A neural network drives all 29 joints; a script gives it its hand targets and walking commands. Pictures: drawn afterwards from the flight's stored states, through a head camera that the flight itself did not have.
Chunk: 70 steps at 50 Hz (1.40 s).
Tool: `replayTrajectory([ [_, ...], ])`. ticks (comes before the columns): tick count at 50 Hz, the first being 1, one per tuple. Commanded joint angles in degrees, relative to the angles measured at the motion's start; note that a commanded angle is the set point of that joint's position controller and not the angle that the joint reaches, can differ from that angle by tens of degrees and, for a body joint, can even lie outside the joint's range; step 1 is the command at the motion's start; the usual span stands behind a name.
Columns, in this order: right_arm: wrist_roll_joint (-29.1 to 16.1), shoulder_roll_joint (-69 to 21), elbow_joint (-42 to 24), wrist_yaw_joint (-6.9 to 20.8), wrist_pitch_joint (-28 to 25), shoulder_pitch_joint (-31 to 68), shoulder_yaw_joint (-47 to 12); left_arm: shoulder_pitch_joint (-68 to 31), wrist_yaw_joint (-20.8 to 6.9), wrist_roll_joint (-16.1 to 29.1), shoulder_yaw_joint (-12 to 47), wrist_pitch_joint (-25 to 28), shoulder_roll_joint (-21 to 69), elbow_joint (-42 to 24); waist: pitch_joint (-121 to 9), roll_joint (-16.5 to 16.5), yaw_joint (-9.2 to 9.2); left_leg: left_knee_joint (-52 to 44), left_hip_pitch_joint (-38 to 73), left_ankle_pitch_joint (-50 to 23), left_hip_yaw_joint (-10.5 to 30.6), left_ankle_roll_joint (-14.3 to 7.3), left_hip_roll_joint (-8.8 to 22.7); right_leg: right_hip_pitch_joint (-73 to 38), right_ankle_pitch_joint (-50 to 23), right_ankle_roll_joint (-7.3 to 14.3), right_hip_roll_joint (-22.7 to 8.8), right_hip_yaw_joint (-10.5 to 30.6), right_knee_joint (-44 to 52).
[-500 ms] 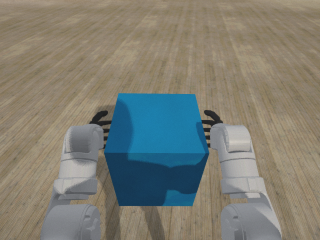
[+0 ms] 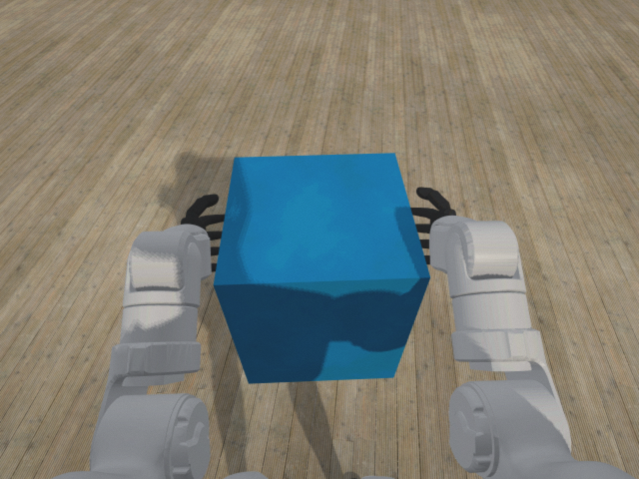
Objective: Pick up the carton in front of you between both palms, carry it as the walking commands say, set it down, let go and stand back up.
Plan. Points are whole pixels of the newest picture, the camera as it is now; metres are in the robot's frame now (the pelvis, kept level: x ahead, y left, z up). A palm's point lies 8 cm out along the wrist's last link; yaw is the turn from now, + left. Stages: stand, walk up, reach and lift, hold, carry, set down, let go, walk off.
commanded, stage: carry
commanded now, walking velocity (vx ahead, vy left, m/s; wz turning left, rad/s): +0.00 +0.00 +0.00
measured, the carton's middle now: (318, 273) +0.36 -0.02 +0.04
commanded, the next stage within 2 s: none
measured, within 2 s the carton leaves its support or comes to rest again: neither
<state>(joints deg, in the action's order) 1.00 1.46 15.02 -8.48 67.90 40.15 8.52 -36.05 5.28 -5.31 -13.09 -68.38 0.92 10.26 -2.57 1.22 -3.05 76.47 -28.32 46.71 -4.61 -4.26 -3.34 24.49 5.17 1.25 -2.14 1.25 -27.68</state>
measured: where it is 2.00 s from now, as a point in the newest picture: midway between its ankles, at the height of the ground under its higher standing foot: outside the picture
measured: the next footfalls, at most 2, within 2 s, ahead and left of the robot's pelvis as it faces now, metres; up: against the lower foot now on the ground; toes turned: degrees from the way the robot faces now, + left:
none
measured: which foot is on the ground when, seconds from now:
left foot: down 0.00-1.00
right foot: down 0.00-1.00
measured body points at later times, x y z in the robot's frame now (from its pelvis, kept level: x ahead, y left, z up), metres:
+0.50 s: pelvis +0.00 +0.03 -0.01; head -0.02 +0.03 +0.44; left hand +0.35 +0.19 +0.11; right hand +0.36 -0.11 +0.11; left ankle -0.09 +0.10 -0.61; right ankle +0.10 -0.09 -0.74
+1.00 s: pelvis -0.01 +0.02 +0.00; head -0.03 +0.01 +0.45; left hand +0.34 +0.17 +0.12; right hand +0.35 -0.13 +0.12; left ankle -0.09 +0.10 -0.61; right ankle +0.10 -0.09 -0.74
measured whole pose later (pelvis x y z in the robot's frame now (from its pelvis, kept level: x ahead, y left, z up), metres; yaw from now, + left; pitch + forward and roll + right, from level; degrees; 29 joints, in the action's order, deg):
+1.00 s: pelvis -0.01 +0.02 +0.00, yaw +3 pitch +0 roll +3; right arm 2.6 0.7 15.8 -7.0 67.7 38.3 9.3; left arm -35.2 6.7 -4.2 -12.0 -69.0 0.6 11.5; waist -4.3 1.6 -2.6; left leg 76.6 -26.3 50.1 -7.0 -3.6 -2.1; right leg 22.8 6.6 0.7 -5.6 -4.9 -29.8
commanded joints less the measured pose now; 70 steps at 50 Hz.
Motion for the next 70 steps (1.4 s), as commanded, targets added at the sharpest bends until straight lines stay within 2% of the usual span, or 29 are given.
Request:
replayTrajectory([
  [1,-25.19,-69.86,-11.27,14.47,-2.0,40.47,-32.3,-44.82,-12.15,24.91,33.6,2.23,58.67,-10.76,-28.01,5.31,1.3,-11.7,1.83,-10.78,1.31,-3.59,-0.49,-22.44,-17.35,0.57,-6.71,2.52,2.46],
  [2,-24.77,-69.36,-11.39,14.49,-2.02,39.9,-32.27,-44.89,-12.14,25.17,34.3,2.17,58.88,-11.19,-27.38,1.85,0.71,-15.12,4.09,-16.01,5.81,-4.47,1.55,-20.26,-20.37,0.78,-5.12,0.2,-0.63],
  [3,-24.35,-68.8,-11.42,14.61,-2.07,38.7,-32.41,-44.19,-12.21,25.43,34.92,2.08,58.99,-11.41,-26.02,-2.8,0.11,-19.59,3.66,-21.59,13.66,-5.61,5.79,-17.05,-19.26,1.04,-3.23,-1.56,-4.54],
  [4,-23.9,-68.29,-11.61,14.78,-2.1,38.25,-32.46,-44.56,-12.29,25.39,35.34,1.96,59.12,-11.55,-24.26,-4.72,-0.06,-22.14,1.63,-24.3,19.07,-6.56,8.69,-14.71,-15.73,1.39,-2.37,-1.76,-5.82],
  [5,-23.62,-67.74,-11.58,14.96,-1.95,38.45,-32.39,-44.39,-12.33,25.1,35.38,1.79,59.41,-10.5,-23.03,-4.66,0.43,-21.85,-0.37,-25.57,19.77,-6.65,9.47,-14.89,-13.55,2.02,-2.23,-2.0,-5.22],
  [6,-23.48,-67.18,-11.19,15.17,-1.78,38.56,-32.24,-43.09,-12.4,24.85,35.23,1.7,59.7,-8.74,-22.31,-3.88,0.94,-19.99,-1.83,-25.67,17.76,-6.09,9.39,-16.4,-13.87,2.64,-2.43,-2.68,-4.75],
  [8,-22.79,-66.29,-9.62,15.58,-1.69,37.77,-31.4,-40.37,-12.6,24.39,34.92,1.85,60.18,-5.42,-22.3,-1.7,1.66,-15.15,-3.97,-23.62,12.32,-4.3,7.76,-20.52,-19.56,3.61,-3.29,-2.68,-5.67],
  [10,-21.8,-65.4,-8.05,15.93,-1.83,36.9,-30.26,-39.83,-12.78,24.47,35.0,2.2,61.0,-3.61,-22.58,-1.79,1.83,-13.74,-3.46,-21.35,9.63,-3.3,6.4,-20.51,-23.38,4.17,-3.99,-1.74,-6.18],
  [14,-21.19,-65.25,-6.67,16.37,-2.14,37.41,-29.0,-43.82,-12.61,25.87,35.63,2.76,62.52,-5.07,-20.26,-4.61,1.02,-17.62,-2.93,-20.45,12.41,-4.31,8.34,-16.64,-18.42,3.57,-2.84,-3.48,-6.3],
  [16,-21.31,-65.31,-6.59,16.35,-2.17,37.7,-28.72,-44.44,-12.3,26.27,35.55,2.89,62.91,-5.44,-20.1,-3.81,1.0,-17.51,-3.7,-20.11,12.38,-4.51,8.94,-17.37,-17.47,3.49,-2.68,-4.24,-5.94],
  [19,-21.46,-65.26,-6.63,16.21,-2.18,37.41,-28.52,-43.35,-11.86,26.24,35.1,2.9,62.98,-4.93,-21.32,-2.64,1.06,-15.54,-3.77,-19.95,10.28,-3.99,8.37,-19.19,-20.2,3.63,-3.31,-4.54,-6.14],
  [32,-23.41,-66.22,-9.24,16.2,-2.08,39.04,-30.51,-41.92,-10.95,25.35,34.41,2.25,61.88,-6.24,-23.22,-0.82,1.02,-14.0,-4.65,-15.05,7.94,-3.43,7.39,-20.72,-21.26,3.29,-4.75,-4.67,-6.22],
  [40,-23.97,-66.72,-9.54,16.3,-2.01,39.66,-31.2,-42.09,-11.13,25.18,34.54,1.85,60.96,-7.09,-22.12,1.08,1.22,-14.75,-6.54,-6.98,6.96,-3.43,5.91,-21.33,-13.97,2.18,-5.77,-3.13,-3.75],
  [45,-23.71,-66.94,-8.33,16.32,-2.0,39.59,-30.91,-42.33,-11.48,24.88,34.1,1.71,60.37,-6.49,-20.6,2.03,1.19,-15.58,-6.08,-5.99,6.42,-3.53,4.98,-20.28,-8.98,1.14,-6.36,-2.14,-1.57],
  [55,-23.12,-67.06,-5.3,16.29,-2.06,39.0,-28.97,-41.13,-11.98,23.71,31.99,1.85,60.06,-2.63,-21.35,1.41,1.43,-14.18,-4.77,-15.11,6.22,-2.74,5.93,-22.17,-21.56,2.28,-5.97,-3.57,-4.42],
  [70,-23.78,-67.23,-8.89,15.94,-1.91,39.9,-29.91,-43.18,-11.55,25.74,33.87,1.78,61.86,-5.84,-22.87,0.12,1.13,-14.19,-4.19,-14.86,6.96,-3.29,6.69,-21.68,-20.45,2.66,-5.34,-4.56,-5.21],
])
